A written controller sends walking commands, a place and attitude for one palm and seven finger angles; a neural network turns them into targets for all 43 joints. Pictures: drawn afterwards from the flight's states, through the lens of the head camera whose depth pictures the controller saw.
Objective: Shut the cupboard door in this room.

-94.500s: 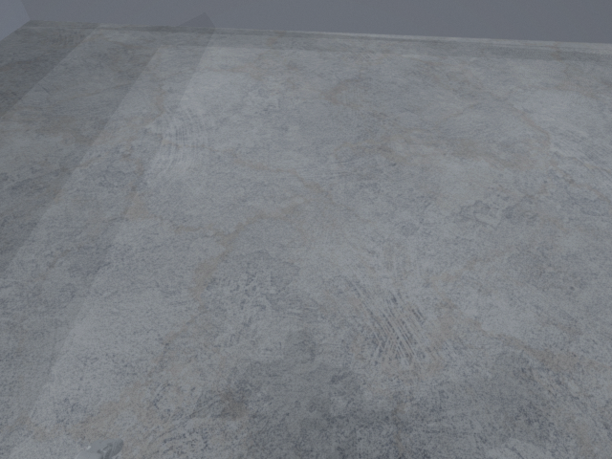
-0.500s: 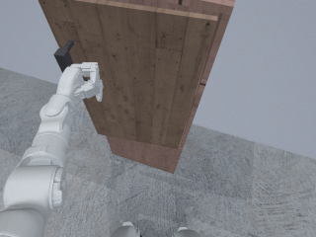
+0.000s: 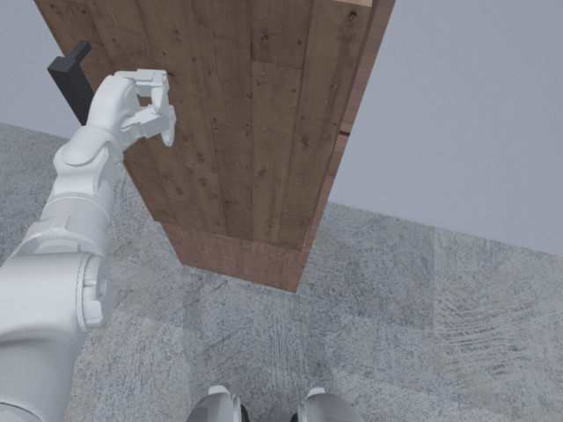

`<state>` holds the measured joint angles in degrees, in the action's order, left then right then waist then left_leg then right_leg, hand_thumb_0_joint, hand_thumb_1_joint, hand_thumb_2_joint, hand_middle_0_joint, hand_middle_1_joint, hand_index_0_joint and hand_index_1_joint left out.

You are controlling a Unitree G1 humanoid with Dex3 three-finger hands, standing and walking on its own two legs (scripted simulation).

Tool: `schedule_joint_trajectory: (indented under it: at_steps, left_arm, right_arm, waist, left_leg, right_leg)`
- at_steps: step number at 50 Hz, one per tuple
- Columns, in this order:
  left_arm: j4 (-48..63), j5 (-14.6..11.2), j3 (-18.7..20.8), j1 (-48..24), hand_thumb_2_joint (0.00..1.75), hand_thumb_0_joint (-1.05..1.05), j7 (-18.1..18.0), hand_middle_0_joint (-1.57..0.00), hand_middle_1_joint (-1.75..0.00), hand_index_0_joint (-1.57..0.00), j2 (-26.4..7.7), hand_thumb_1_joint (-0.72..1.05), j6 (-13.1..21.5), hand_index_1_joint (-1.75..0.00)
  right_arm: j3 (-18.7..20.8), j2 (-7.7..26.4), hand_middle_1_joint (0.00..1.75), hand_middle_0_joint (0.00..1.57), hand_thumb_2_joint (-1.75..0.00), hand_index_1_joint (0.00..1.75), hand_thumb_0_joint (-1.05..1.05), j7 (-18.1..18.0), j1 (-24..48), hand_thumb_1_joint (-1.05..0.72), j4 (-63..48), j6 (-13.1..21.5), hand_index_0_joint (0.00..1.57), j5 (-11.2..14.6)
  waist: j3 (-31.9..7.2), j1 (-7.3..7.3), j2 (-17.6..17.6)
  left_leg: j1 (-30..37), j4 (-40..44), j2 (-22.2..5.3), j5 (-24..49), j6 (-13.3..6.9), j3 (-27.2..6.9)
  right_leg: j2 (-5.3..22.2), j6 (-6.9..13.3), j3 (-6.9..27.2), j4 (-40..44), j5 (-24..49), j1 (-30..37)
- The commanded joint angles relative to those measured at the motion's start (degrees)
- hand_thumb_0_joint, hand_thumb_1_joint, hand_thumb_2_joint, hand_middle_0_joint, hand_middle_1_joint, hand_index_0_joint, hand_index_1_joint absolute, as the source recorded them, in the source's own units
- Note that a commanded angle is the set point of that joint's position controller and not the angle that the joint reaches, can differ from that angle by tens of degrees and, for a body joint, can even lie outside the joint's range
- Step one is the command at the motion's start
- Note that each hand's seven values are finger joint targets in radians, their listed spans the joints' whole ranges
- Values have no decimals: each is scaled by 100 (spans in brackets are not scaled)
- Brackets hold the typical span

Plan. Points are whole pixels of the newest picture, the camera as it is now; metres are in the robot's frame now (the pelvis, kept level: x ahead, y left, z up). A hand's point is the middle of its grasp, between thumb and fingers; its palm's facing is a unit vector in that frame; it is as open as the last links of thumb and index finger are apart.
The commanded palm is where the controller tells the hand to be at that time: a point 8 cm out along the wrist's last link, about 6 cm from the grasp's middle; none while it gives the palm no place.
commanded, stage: push the door shut along its arc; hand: left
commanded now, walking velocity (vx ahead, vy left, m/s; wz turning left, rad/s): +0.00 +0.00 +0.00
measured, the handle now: (95, 99) +0.55 +0.22 +0.11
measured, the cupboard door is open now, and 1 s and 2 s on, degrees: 3 0 0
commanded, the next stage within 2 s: pull the fist back off the door in 0.32 s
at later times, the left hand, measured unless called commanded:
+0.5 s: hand (169, 112) +0.52 +0.11 +0.11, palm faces -0.27 -0.96 +0.03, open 2.7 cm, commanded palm +0.55 +0.12 +0.11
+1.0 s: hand (192, 113) +0.51 +0.08 +0.11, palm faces +0.09 -1.00 -0.01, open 3.2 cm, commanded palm +0.48 +0.12 +0.11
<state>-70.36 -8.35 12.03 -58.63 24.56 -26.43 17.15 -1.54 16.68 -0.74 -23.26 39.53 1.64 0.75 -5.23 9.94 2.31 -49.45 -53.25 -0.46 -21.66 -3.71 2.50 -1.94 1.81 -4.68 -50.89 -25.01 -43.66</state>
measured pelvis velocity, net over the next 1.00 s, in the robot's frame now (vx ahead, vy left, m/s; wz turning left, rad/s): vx -0.02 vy -0.01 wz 0.00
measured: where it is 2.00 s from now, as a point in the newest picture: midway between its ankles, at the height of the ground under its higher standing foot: outside the picture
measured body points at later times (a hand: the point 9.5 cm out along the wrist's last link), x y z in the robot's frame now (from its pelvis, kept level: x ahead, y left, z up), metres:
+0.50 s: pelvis -0.02 +0.00 -0.02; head +0.11 +0.03 +0.41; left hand +0.53 +0.17 +0.11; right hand +0.00 -0.28 -0.12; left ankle +0.03 +0.08 -0.68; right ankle -0.01 -0.10 -0.68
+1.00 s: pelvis -0.02 -0.01 +0.00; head +0.08 +0.00 +0.43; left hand +0.50 +0.14 +0.11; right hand -0.06 -0.26 -0.12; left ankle +0.03 +0.08 -0.68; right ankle -0.01 -0.10 -0.68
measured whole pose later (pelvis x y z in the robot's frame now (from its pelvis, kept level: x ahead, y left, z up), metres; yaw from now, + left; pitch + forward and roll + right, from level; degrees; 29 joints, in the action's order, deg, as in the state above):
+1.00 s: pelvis -0.02 -0.01 +0.00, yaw +0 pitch +18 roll -2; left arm -75.7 -3.5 13.3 -62.9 -7.7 -18.3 20.6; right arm -1.0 16.0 4.0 -27.4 40.9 4.8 -3.0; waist -6.5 11.6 2.8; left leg -52.7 -53.5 -0.5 -19.5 -3.2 2.1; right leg -2.0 2.4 -5.0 -52.2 -23.5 -47.3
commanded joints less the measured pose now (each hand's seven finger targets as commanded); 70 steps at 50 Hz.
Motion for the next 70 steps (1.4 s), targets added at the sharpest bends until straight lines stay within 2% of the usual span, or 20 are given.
schedule_joint_trajectory:
  at_steps: [1,9,16,21,22,24,25,28,31,35,40,45,49,55,57,61,62,66,69,70]
  left_arm:
    - [1010,-102,-87,-3610,90,0,34,-130,-150,-130,-727,90,205,-150]
    - [932,-122,-144,-4308,90,0,222,-130,-150,-130,-792,90,93,-150]
    - [941,-165,-609,-4774,90,0,260,-130,-150,-130,-130,90,-65,-150]
    - [933,-156,-669,-4912,90,0,169,-130,-150,-130,-37,90,-168,-150]
    - [855,-516,468,-5110,90,0,-997,-130,-150,-130,-278,90,-279,-150]
    - [722,-252,103,-4717,90,0,-2005,-130,-150,-130,401,90,-374,-150]
    - [798,-169,169,-4782,90,0,-2341,-130,-150,-130,487,90,-309,-150]
    - [1193,248,175,-5183,90,0,-3518,-130,-150,-130,730,90,45,-150]
    - [1273,1004,-314,-5273,90,0,-3953,-130,-150,-130,800,90,492,-150]
    - [944,1413,-569,-5163,90,0,-3744,-130,-150,-130,525,90,685,-150]
    - [247,780,-164,-4402,90,0,-3346,-130,-150,-130,322,90,336,-150]
    - [472,474,-67,-3666,90,0,-3136,-130,-150,-130,451,90,548,-150]
    - [860,498,-30,-2980,90,0,-3110,-130,-150,-130,517,90,849,-150]
    - [1922,473,503,-1728,90,0,-3133,-130,-150,-130,69,90,1026,-150]
    - [2589,435,420,-1378,90,0,-3149,-130,-150,-130,246,90,1049,-150]
    - [3446,370,85,-542,90,0,-3167,-130,-150,-130,675,90,994,-150]
    - [3593,356,-198,-581,90,0,-3150,-130,-150,-130,964,90,953,-150]
    - [3359,339,-162,-433,90,0,-3162,-130,-150,-130,903,90,671,-150]
    - [3436,297,-332,-408,90,0,-3065,-130,-150,-130,1131,90,573,-150]
    - [3500,302,-179,-329,90,0,-3054,-130,-150,-130,938,90,581,-150]
  right_arm:
    - [393,1120,30,20,-90,30,0,-137,-712,-90,-216,201,20,14]
    - [361,1170,30,20,-90,30,0,-186,-765,-90,-78,361,20,-21]
    - [347,1173,30,20,-90,30,0,-265,-699,-90,150,550,20,-39]
    - [341,1178,30,20,-90,30,0,-290,-697,-90,253,673,20,-40]
    - [312,973,30,20,-90,30,0,-237,-861,-90,145,695,20,-68]
    - [343,934,30,20,-90,30,0,-39,-937,-90,78,725,20,-159]
    - [371,941,30,20,-90,30,0,15,-991,-90,83,731,20,-220]
    - [445,891,30,20,-90,30,0,235,-1039,-90,95,731,20,-428]
    - [469,884,30,20,-90,30,0,434,-1115,-90,134,704,20,-557]
    - [474,963,30,20,-90,30,0,505,-1142,-90,80,605,20,-533]
    - [406,1026,30,20,-90,30,0,386,-1026,-90,-115,516,20,-366]
    - [382,947,30,20,-90,30,0,375,-984,-90,-239,518,20,-322]
    - [439,888,30,20,-90,30,0,420,-960,-90,-307,452,20,-319]
    - [532,824,30,20,-90,30,0,410,-884,-90,-566,209,20,-258]
    - [543,748,30,20,-90,30,0,417,-740,-90,-681,161,20,-217]
    - [569,653,30,20,-90,30,0,400,-521,-90,-806,114,20,-151]
    - [557,621,30,20,-90,30,0,397,-440,-90,-814,110,20,-126]
    - [565,629,30,20,-90,30,0,315,-345,-90,-705,56,20,-88]
    - [542,560,30,20,-90,30,0,287,-192,-90,-738,44,20,-66]
    - [547,583,30,20,-90,30,0,271,-213,-90,-740,42,20,-54]
  waist:
    - [-2245,479,367]
    - [-2607,639,496]
    - [-2643,809,754]
    - [-2711,854,837]
    - [-2621,624,821]
    - [-2535,715,699]
    - [-2527,771,514]
    - [-2767,752,744]
    - [-2738,859,1013]
    - [-2634,908,990]
    - [-2255,688,360]
    - [-2164,496,77]
    - [-2173,289,31]
    - [-2912,-261,122]
    - [-3009,-360,213]
    - [-2699,-415,27]
    - [-2498,-308,63]
    - [-1953,-250,-383]
    - [-2068,-269,-316]
    - [-2237,-348,-304]
  left_leg:
    - [2916,352,-62,1468,114,-902]
    - [2866,119,-74,1508,76,-955]
    - [3075,-2,-114,1358,58,-1041]
    - [3108,-34,-141,1169,71,-1102]
    - [2545,117,-251,773,186,-1221]
    - [2493,323,-267,229,243,-1376]
    - [2517,359,-281,202,239,-1467]
    - [2533,336,-245,-37,315,-1482]
    - [2772,335,-241,-37,334,-1507]
    - [2680,442,-179,-320,291,-1425]
    - [2114,719,-60,-751,244,-1205]
    - [1924,724,-23,-391,190,-908]
    - [1992,717,-33,41,183,-763]
    - [2446,688,28,1365,173,-432]
    - [2680,688,46,1759,167,-342]
    - [2967,755,25,2253,150,-270]
    - [3034,777,10,2319,147,-255]
    - [2805,845,48,2088,114,-214]
    - [2858,861,97,2122,114,-186]
    - [2983,821,93,2328,116,-194]
  right_leg:
    - [-158,4,281,750,1203,-696]
    - [-145,-1,279,599,1148,-948]
    - [-151,12,169,473,869,-1550]
    - [-136,21,131,407,693,-1803]
    - [-55,-36,200,412,635,-1599]
    - [-55,-102,140,348,476,-1659]
    - [-54,-119,100,317,500,-1701]
    - [-39,-133,100,246,413,-1767]
    - [-45,-86,93,209,362,-1944]
    - [-31,-19,181,342,211,-1754]
    - [-73,-27,251,669,13,-1047]
    - [-90,-57,300,849,127,-532]
    - [-113,-52,309,871,360,-254]
    - [-152,-41,378,814,1655,879]
    - [-173,-56,375,815,2172,1103]
    - [-205,-95,359,882,2814,1315]
    - [-196,-117,356,924,2910,1228]
    - [-135,-201,438,1062,3043,1337]
    - [-71,-229,499,1073,3296,1492]
    - [-69,-220,506,1017,3446,1587]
